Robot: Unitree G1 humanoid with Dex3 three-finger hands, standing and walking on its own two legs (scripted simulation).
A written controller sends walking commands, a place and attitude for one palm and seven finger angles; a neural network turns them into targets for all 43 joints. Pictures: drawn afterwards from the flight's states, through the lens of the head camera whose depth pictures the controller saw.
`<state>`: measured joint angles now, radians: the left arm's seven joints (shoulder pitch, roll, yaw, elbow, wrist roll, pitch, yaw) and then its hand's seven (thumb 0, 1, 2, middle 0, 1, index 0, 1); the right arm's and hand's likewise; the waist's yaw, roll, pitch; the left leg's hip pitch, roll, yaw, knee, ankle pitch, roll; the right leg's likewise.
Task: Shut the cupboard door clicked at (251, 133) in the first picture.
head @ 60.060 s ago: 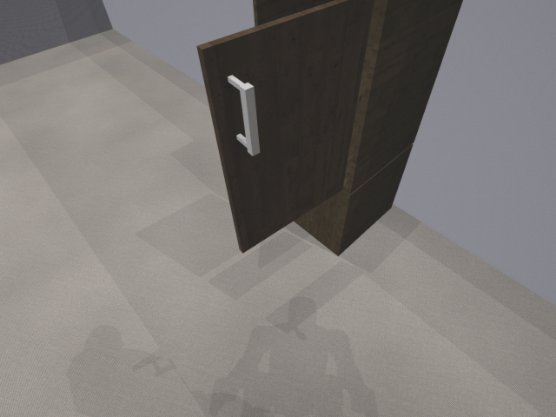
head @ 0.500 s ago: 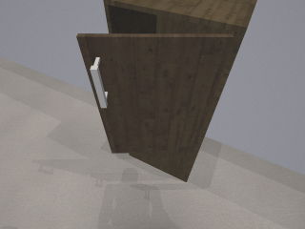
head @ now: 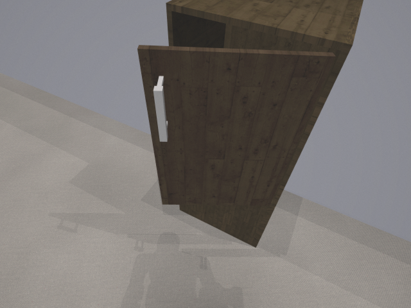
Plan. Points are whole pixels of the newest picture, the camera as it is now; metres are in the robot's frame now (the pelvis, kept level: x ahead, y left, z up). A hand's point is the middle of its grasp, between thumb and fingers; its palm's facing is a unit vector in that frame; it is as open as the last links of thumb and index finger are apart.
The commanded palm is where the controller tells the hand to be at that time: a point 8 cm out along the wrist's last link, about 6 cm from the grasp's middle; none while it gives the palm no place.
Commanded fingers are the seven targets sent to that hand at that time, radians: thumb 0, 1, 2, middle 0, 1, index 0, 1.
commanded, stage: look again from close up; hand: left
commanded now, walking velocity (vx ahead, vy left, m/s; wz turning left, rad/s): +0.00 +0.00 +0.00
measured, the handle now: (162, 110) +0.50 +0.14 +0.12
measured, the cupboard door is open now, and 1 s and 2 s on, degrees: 28 28 28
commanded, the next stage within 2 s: raise the hand and make a fist in 1.38 s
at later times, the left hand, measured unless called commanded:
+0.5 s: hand out of the picture -0.07 +0.15 -0.18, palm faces +0.04 -0.98 -0.18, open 7.4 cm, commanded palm none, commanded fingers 0.00 0.90 0.90 -0.20 -0.30 -0.20 -0.30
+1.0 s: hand out of the picture -0.06 +0.15 -0.18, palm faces +0.06 -0.98 -0.17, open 7.4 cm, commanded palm none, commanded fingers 0.00 0.90 0.90 -0.20 -0.30 -0.20 -0.30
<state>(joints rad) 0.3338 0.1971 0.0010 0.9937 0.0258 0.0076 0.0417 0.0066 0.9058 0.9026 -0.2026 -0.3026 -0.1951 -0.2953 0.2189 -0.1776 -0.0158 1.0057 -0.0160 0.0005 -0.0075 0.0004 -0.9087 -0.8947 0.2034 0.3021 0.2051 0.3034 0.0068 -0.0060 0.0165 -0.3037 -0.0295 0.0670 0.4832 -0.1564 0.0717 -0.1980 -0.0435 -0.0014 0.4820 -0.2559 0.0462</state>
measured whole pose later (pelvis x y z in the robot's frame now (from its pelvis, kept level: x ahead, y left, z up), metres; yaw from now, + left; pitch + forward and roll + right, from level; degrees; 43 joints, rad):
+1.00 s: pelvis -0.01 -0.01 +0.00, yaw +0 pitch +0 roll -1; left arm 0.41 0.12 0.01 1.08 0.02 -0.01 0.04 0.01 0.91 0.90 -0.20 -0.30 -0.19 -0.30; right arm 0.29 -0.13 -0.03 1.11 -0.01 0.02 -0.02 0.00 -0.91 -0.89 0.20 0.30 0.20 0.30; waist 0.00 0.00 0.01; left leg -0.34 -0.02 0.05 0.45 -0.11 0.05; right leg -0.24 -0.03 0.00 0.47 -0.23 0.03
